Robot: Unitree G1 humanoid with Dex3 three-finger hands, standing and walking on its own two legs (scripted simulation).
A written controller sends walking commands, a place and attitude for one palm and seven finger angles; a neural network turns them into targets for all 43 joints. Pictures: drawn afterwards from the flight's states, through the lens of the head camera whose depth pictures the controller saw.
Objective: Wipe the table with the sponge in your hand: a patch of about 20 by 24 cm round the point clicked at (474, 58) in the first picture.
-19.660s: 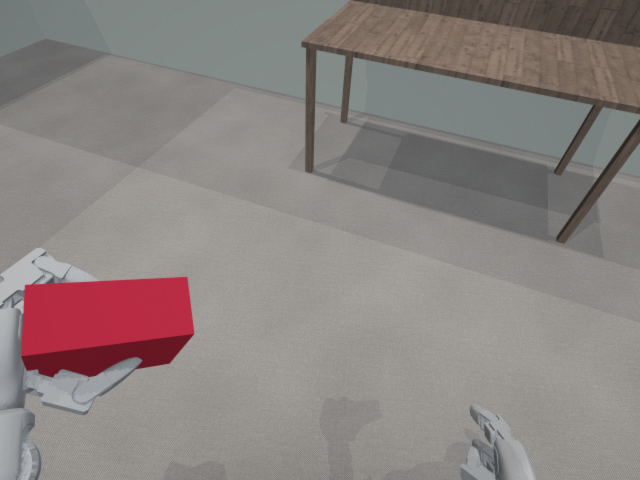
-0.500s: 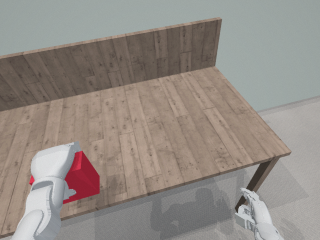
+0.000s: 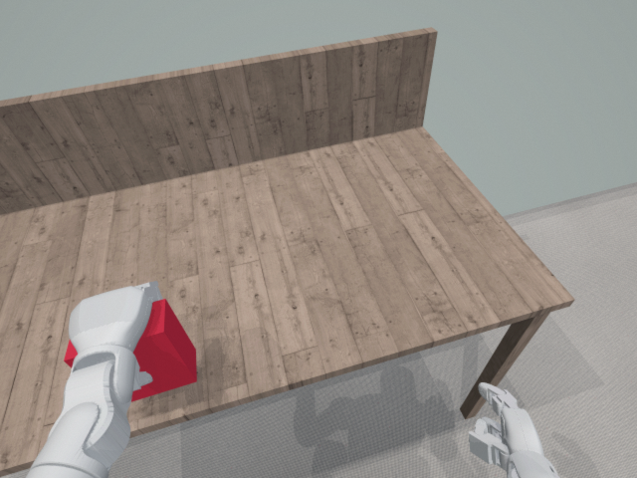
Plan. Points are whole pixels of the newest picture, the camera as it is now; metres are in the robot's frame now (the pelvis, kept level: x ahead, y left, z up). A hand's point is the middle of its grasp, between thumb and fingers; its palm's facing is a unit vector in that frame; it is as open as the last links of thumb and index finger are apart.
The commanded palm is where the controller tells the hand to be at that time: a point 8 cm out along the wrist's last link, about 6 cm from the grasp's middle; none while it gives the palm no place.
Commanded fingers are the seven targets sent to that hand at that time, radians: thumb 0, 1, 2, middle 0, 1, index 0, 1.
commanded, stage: move the sponge above the wiping area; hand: left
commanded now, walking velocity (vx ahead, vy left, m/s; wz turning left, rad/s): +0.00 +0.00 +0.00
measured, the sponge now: (144, 362) +0.24 +0.29 -0.02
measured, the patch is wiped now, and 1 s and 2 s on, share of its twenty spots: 0.00 0.00 0.00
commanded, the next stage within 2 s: lower the sponge onto the table in 1.04 s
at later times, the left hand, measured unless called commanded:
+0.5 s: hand (134, 344) +0.26 +0.31 +0.00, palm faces -0.11 -0.08 -0.99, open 9.9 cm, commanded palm +0.24 +0.30 +0.07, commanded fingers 0.00 0.10 1.30 -1.20 -1.60 -1.20 -1.60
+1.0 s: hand (141, 346) +0.25 +0.29 +0.00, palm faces -0.10 -0.08 -0.99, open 9.9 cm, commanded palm +0.23 +0.29 +0.07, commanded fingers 0.00 0.10 1.30 -1.20 -1.60 -1.20 -1.60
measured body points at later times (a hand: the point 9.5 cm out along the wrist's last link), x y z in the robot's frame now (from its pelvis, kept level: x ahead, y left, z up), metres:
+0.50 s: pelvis +0.01 +0.00 +0.00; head +0.02 -0.02 +0.45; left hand +0.26 +0.31 +0.06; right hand +0.21 -0.23 -0.11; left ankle +0.02 +0.10 -0.74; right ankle +0.00 -0.10 -0.74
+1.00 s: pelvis +0.01 +0.00 +0.00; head +0.01 -0.03 +0.45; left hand +0.26 +0.29 +0.06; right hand +0.22 -0.22 -0.10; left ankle +0.02 +0.10 -0.74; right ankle +0.00 -0.10 -0.74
